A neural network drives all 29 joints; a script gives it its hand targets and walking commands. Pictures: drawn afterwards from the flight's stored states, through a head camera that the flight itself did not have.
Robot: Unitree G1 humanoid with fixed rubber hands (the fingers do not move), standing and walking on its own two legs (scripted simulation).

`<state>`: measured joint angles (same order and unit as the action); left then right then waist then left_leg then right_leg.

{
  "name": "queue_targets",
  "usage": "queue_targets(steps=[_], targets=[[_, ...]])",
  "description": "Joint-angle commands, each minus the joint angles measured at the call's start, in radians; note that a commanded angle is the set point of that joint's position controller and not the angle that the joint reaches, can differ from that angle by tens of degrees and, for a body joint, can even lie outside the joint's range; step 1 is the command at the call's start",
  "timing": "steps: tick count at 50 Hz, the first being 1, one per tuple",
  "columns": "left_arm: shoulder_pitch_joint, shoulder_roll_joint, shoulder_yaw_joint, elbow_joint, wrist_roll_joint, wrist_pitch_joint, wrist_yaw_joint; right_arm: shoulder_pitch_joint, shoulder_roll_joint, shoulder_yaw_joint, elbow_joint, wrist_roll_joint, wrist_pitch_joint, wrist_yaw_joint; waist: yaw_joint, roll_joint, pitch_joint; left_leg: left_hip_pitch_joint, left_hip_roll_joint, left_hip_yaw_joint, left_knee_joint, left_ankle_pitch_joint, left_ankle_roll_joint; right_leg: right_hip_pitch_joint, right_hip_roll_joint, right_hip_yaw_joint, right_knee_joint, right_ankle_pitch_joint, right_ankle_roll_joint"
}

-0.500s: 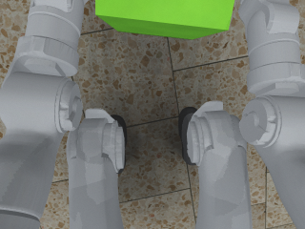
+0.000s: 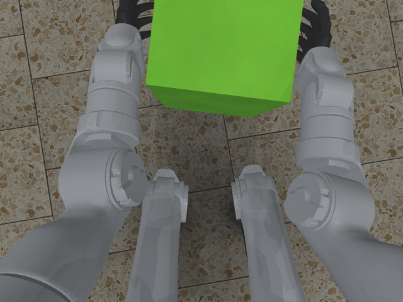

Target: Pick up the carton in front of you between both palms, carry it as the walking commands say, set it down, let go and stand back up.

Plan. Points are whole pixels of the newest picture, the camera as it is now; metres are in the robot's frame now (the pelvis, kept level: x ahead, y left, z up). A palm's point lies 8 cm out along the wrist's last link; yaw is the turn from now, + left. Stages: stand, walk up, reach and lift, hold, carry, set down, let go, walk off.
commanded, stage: reach and lift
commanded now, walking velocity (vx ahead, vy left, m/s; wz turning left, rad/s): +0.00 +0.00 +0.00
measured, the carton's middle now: (218, 54) +0.54 -0.02 -0.14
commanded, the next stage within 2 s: none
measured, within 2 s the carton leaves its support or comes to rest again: neither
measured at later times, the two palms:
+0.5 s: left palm (79, 7) +0.50 +0.13 +0.08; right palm (376, 23) +0.47 -0.17 +0.08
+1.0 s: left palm out of the picture +0.44 +0.14 +0.23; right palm out of the picture +0.43 -0.16 +0.23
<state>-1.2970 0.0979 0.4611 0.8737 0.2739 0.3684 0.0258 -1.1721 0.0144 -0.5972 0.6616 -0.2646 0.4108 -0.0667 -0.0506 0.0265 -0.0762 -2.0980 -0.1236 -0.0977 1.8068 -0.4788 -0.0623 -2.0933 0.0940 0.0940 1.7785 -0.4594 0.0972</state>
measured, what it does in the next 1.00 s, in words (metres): rises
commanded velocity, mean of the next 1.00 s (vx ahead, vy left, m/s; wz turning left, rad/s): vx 0.00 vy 0.00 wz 0.00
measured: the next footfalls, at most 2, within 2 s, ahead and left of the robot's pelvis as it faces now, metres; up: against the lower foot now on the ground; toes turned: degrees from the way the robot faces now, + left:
none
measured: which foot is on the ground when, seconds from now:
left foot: down 0.00-1.00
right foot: down 0.00-1.00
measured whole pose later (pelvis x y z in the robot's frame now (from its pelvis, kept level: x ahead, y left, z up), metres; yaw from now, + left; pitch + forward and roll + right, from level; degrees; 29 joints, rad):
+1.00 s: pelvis +0.09 -0.01 +0.25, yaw +0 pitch +19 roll +0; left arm -0.44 -0.13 0.35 0.56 0.23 0.36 0.03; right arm -0.43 0.14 -0.36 0.53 -0.23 0.38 -0.04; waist -0.02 0.01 -0.18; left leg -0.82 -0.07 -0.13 0.86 -0.36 -0.03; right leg -0.83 0.06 0.14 0.85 -0.35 0.04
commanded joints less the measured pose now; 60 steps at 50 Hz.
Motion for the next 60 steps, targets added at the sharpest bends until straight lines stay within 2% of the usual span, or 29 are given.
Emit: queue_targets(steps=[1, 6, 12, 28, 44, 53, 60], targets=[[-0.576, -1.042, -0.372, 0.004, -0.161, 0.004, -0.25, -0.777, 0.968, 0.538, -0.001, 0.189, -0.014, 0.275, -0.015, 0.014, -1.143, 0.608, -0.058, 0.199, -0.226, 0.068, 0.049, 0.64, 0.065, -0.231, -0.188, 0.093, -0.044], [-0.515, -1.131, -0.48, -0.088, -0.215, 0.034, -0.261, -0.694, 1.035, 0.629, -0.045, 0.231, 0.016, 0.29, -0.015, 0.021, -1.263, 0.738, -0.062, 0.203, -0.274, 0.155, 0.033, 0.759, 0.071, -0.228, -0.235, 0.18, -0.043], [-0.386, -1.201, -0.56, -0.137, -0.245, 0.036, -0.262, -0.542, 1.072, 0.685, -0.056, 0.249, 0.014, 0.295, -0.017, 0.035, -1.208, 0.822, -0.063, 0.185, -0.348, 0.229, 0.019, 0.834, 0.075, -0.206, -0.311, 0.249, -0.047], [-0.069, -1.246, -0.553, -0.125, -0.189, -0.022, -0.234, -0.212, 1.121, 0.703, -0.004, 0.202, -0.043, 0.284, 0.007, 0.005, -0.912, 1.07, -0.053, 0.111, -0.645, 0.219, 0.034, 1.066, 0.072, -0.135, -0.6, 0.22, -0.059], [0.245, -1.269, -0.656, -0.226, -0.187, -0.028, -0.246, 0.115, 1.158, 0.813, -0.064, 0.193, -0.056, 0.284, 0.031, -0.017, -0.699, 1.451, -0.016, 0.052, -0.973, 0.337, 0.046, 1.477, 0.041, -0.052, -0.933, 0.339, -0.074], [0.447, -1.254, -0.708, -0.301, -0.195, 0.018, -0.25, 0.317, 1.144, 0.869, -0.13, 0.196, -0.013, 0.28, 0.039, -0.032, -0.521, 1.695, 0.005, 0.029, -1.175, 0.48, 0.051, 1.733, 0.021, -0.028, -1.141, 0.488, -0.074], [0.556, -1.236, -0.781, -0.42, -0.227, 0.099, -0.255, 0.431, 1.127, 0.936, -0.233, 0.226, 0.067, 0.285, 0.044, -0.027, -0.38, 1.883, 0.019, 0.018, -1.327, 0.538, 0.046, 1.905, 0.007, -0.023, -1.289, 0.542, -0.073]])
